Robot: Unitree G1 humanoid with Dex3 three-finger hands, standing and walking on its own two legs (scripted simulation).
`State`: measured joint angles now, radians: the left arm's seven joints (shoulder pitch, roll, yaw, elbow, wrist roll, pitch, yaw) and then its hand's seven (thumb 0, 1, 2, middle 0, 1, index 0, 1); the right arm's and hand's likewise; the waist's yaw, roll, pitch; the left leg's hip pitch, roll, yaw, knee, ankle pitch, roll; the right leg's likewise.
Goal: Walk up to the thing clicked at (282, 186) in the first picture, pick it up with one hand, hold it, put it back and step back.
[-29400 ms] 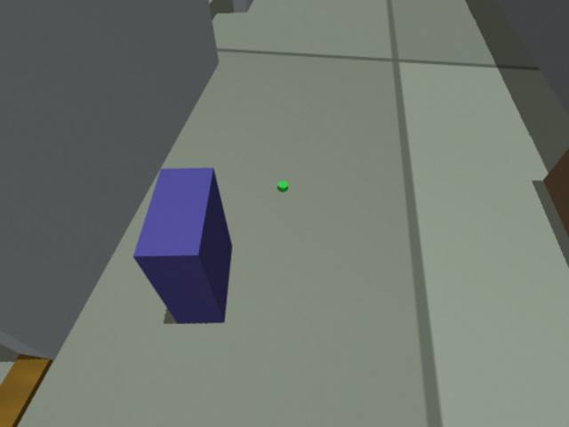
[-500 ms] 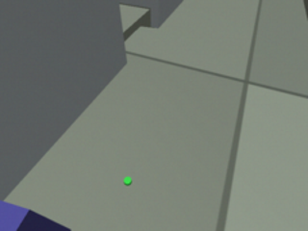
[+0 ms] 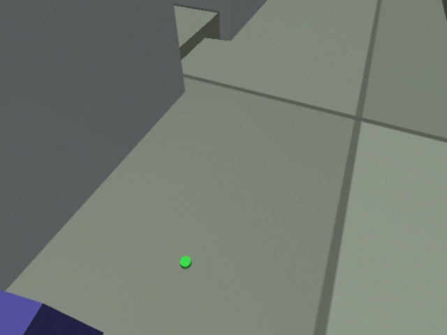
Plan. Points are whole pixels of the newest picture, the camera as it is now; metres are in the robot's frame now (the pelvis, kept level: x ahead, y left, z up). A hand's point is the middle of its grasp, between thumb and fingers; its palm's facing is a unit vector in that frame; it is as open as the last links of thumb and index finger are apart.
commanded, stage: stand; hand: left
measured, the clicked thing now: (185, 262) +0.52 +0.20 -0.77
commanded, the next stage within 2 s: walk up in 0.02 s
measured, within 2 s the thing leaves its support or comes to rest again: neither
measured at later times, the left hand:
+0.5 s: hand out of the picture +0.10 +0.22 -0.15, palm faces -0.03 -0.92 -0.38, open 7.4 cm
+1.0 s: hand (125, 305) +0.20 +0.22 -0.15, palm faces -0.02 -0.93 -0.37, open 7.4 cm
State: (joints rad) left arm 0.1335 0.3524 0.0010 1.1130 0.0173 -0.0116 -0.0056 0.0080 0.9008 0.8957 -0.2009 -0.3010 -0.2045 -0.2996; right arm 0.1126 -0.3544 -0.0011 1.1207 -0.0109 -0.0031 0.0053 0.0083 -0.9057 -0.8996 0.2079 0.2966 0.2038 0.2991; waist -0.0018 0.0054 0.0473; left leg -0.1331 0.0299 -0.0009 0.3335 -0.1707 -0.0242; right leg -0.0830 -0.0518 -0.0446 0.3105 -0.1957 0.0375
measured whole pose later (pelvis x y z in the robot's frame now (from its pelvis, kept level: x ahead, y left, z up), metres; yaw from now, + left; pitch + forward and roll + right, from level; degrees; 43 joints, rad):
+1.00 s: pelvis +0.10 -0.03 +0.00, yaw -2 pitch -2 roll +0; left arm 0.07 0.36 0.01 1.08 0.00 -0.02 0.00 0.01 0.90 0.90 -0.20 -0.30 -0.20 -0.30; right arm 0.01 -0.34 -0.01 1.05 0.00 0.01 0.01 0.01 -0.91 -0.90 0.21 0.30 0.20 0.30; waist 0.02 0.02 0.08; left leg -0.18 0.01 0.00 0.37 -0.16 0.00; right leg -0.02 -0.01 -0.03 0.33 -0.27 0.01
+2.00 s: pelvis +0.03 -0.03 -0.02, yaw -1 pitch -1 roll +1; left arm 0.11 0.39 0.06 0.97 0.00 0.03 0.02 0.01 0.90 0.90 -0.20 -0.30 -0.20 -0.30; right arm 0.03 -0.39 -0.08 0.95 -0.02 0.08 0.01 0.01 -0.90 -0.90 0.21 0.30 0.20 0.30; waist 0.00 0.03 0.15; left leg -0.39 -0.01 -0.01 0.56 -0.15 0.01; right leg -0.28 -0.01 -0.02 0.73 -0.41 -0.06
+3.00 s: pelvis +0.01 -0.02 -0.03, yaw +1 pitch -3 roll +0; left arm 0.09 0.42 0.06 0.87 0.01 0.04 0.03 0.01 0.90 0.90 -0.20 -0.30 -0.21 -0.30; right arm 0.20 -0.37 -0.06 0.90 -0.04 0.04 0.01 0.01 -0.91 -0.90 0.21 0.30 0.21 0.30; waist -0.03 -0.02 0.17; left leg -0.31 0.01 0.00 0.75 -0.38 0.01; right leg -0.54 0.06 0.12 1.03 -0.49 -0.02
